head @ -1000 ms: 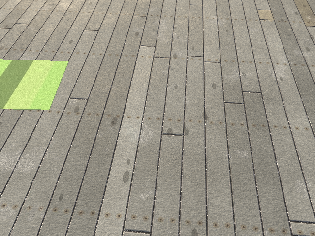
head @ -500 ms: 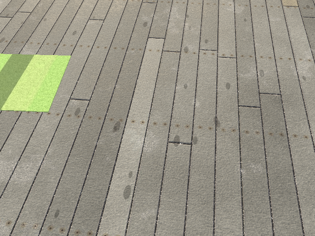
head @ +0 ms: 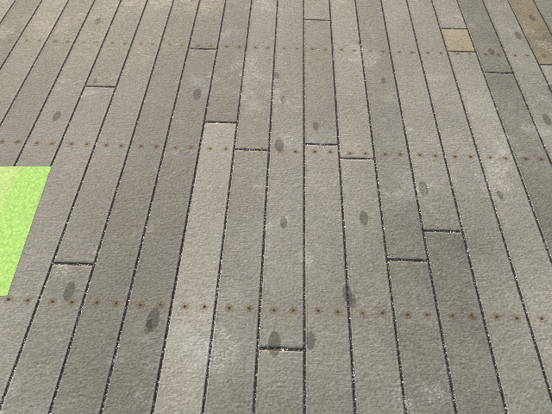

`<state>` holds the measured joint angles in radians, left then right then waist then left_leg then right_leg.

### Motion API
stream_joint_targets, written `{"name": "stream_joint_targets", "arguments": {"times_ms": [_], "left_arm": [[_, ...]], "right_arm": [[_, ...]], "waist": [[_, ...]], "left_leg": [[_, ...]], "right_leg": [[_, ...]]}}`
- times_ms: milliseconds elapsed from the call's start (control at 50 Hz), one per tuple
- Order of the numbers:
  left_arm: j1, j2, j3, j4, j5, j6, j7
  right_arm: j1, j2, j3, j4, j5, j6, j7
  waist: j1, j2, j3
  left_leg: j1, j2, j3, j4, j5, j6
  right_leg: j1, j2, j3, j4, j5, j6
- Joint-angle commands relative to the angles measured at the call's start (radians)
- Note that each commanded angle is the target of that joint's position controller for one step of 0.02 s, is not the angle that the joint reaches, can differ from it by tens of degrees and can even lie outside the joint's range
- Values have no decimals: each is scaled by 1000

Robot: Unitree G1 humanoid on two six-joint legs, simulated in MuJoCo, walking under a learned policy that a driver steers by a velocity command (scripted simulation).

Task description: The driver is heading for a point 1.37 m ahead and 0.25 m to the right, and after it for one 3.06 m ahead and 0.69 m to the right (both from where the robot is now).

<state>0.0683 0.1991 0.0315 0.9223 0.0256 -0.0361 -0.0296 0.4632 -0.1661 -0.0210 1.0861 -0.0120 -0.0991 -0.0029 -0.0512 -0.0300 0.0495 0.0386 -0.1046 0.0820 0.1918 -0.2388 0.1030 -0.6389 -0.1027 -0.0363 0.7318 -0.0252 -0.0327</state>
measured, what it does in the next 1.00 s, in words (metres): walks ahead: right foot, then left foot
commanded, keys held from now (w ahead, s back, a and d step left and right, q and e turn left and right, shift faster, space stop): no key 1.00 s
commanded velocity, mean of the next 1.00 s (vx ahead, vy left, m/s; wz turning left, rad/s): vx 0.10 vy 0.00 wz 0.00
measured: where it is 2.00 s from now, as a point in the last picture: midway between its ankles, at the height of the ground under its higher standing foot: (295, 365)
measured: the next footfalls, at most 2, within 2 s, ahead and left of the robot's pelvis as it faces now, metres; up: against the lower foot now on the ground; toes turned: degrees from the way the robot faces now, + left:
right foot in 0.14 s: +0.25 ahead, -0.10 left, +0.00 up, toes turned -3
left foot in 0.52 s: +0.21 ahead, +0.10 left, +0.00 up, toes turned +1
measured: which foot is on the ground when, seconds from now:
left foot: down 0.00-0.14, up 0.16-0.50, down 0.52-1.00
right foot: up 0.00-0.12, down 0.14-1.00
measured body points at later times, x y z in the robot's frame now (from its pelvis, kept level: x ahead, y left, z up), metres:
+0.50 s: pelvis +0.16 -0.03 -0.01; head +0.17 -0.03 +0.44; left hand +0.16 +0.20 -0.16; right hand +0.19 -0.25 -0.17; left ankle +0.17 +0.10 -0.74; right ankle +0.21 -0.09 -0.74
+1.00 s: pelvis +0.19 +0.00 +0.00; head +0.19 +0.00 +0.45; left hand +0.17 +0.21 -0.16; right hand +0.17 -0.21 -0.16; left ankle +0.17 +0.10 -0.74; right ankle +0.21 -0.09 -0.74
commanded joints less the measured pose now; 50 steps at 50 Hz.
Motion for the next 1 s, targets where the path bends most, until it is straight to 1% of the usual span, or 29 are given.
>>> {"name": "stream_joint_targets", "arguments": {"times_ms": [20,60,80,100,120,140,160,180,200,220,240,260,280,300,320,360,420,460,480,500,520,540,560,580,600,620,680,720,1000], "left_arm": [[-86,16,-7,-64,-6,-16,7],[-53,27,-5,-54,-5,-27,17],[7,45,1,-35,-3,-33,24],[106,67,11,1,-1,-43,31],[225,83,20,41,9,-59,37],[347,145,35,74,31,-72,45],[406,214,50,84,40,-66,41],[393,176,46,69,-19,-51,30],[276,137,34,48,-30,-44,31],[193,76,16,40,-25,-42,36],[172,39,3,46,-21,-44,45],[165,19,-7,57,-22,-43,53],[167,14,-12,65,-15,-44,55],[169,26,-12,70,-9,-48,54],[166,44,-11,73,-5,-51,51],[176,67,-10,79,2,-47,48],[200,86,-5,88,-1,-22,48],[187,85,-3,88,-11,-3,50],[184,79,-4,88,-15,4,52],[205,70,-6,95,-14,9,53],[223,60,-6,99,-14,13,53],[276,32,-7,105,-26,19,51],[280,26,-9,121,-22,23,51],[289,26,-8,128,-18,23,51],[300,26,-8,136,-16,23,52],[299,38,-5,141,-13,22,52],[291,25,-10,153,-14,17,55],[286,19,-12,161,-16,17,58],[309,0,-19,208,-17,21,69]], "right_arm": [[70,-111,-11,-15,-5,-6,-11],[68,-116,-9,-8,-13,-1,-18],[48,-125,-10,-10,-14,-2,-22],[29,-132,-12,-12,-12,-2,-26],[4,-142,-15,-14,2,0,-26],[12,-123,-8,-34,18,-4,-28],[188,-5,13,-22,60,6,-30],[202,-86,-10,13,55,25,-38],[98,-103,-20,-13,26,32,-36],[15,-86,-20,-32,-2,35,-31],[-23,-78,-24,-37,-15,44,-25],[-9,-58,-22,-32,-24,61,-19],[17,-31,-17,-15,-25,76,-15],[36,-9,-12,-4,-21,89,-15],[37,1,-9,0,-17,100,-19],[-11,-12,-6,-4,-16,117,-31],[-78,-40,-5,-7,-12,132,-37],[-93,-34,0,-2,-14,128,-36],[-90,-30,3,4,-17,123,-36],[-93,-36,7,4,-22,115,-37],[-82,-55,9,3,-28,103,-40],[-118,-90,3,4,-11,95,-41],[-133,-60,10,7,-1,87,-38],[-140,-46,14,7,3,78,-36],[-147,-50,13,8,6,73,-37],[-141,-49,13,10,7,71,-40],[-111,-39,14,20,6,71,-41],[-98,-35,14,25,3,72,-41],[-63,-22,21,49,3,75,-45]], "waist": [[-3,88,52],[13,116,25],[40,132,0],[80,135,-38],[142,113,-79],[168,64,-177],[108,-166,-366],[121,-52,-466],[93,-22,-318],[73,-10,-179],[52,-5,-110],[24,-16,-90],[6,-16,-97],[-9,-19,-108],[-19,-31,-113],[-7,-56,-109],[22,-85,-90],[14,-67,-46],[10,-46,-23],[14,-15,4],[26,19,24],[78,123,64],[77,142,63],[86,132,46],[91,120,30],[89,105,24],[74,59,21],[68,47,23],[61,37,26]], "left_leg": [[-47,248,-85,18,721,54],[-2,258,-81,101,868,43],[12,261,-86,165,946,36],[29,257,-95,261,977,26],[2,232,-76,412,895,7],[-157,195,-66,610,592,-16],[-423,43,-7,988,-320,-54],[-457,30,-140,1097,-402,-58],[-491,67,-158,1091,-327,-65],[-508,96,-151,1032,-266,-70],[-474,121,-154,965,-226,-78],[-399,133,-147,897,-199,-87],[-325,125,-132,851,-183,-93],[-279,116,-117,802,-178,-99],[-258,114,-106,736,-178,-103],[-248,117,-91,608,-169,-103],[-224,122,-74,504,-112,-97],[-179,121,-60,404,-49,-88],[-145,124,-60,332,-16,-80],[-127,151,-99,248,20,-73],[-130,210,-165,177,23,-64],[-255,232,-219,146,-53,-43],[-354,235,-229,100,-111,-46],[-387,229,-222,79,-106,-58],[-382,218,-209,75,-82,-65],[-359,209,-197,83,-49,-68],[-294,203,-184,103,16,-59],[-283,203,-182,106,31,-55],[-245,200,-169,114,99,-50]], "right_leg": [[75,75,-77,-109,45,-8],[142,108,-75,-144,6,-31],[206,129,-69,-163,-24,-47],[293,151,-62,-211,-23,-65],[432,139,-54,-335,114,-82],[674,-5,54,-282,473,-109],[996,-344,373,-172,1050,-300],[975,-350,448,-207,1035,-368],[811,-296,364,-290,854,-340],[664,-241,294,-355,707,-295],[556,-196,230,-400,645,-256],[465,-159,174,-428,596,-225],[407,-135,136,-437,585,-207],[376,-119,108,-439,587,-200],[359,-108,90,-443,552,-195],[346,-97,93,-459,357,-182],[302,-91,139,-517,-104,-163],[243,-85,165,-537,-348,-139],[212,-78,172,-535,-421,-115],[192,-68,178,-534,-469,-80],[196,-44,169,-502,-455,-48],[255,28,105,-486,-361,-26],[388,44,77,-437,-253,-19],[465,38,78,-414,-191,-20],[500,31,82,-408,-164,-21],[501,24,88,-409,-157,-24],[465,16,92,-422,-155,-23],[461,16,90,-424,-148,-20],[476,8,88,-408,-83,-16]]}}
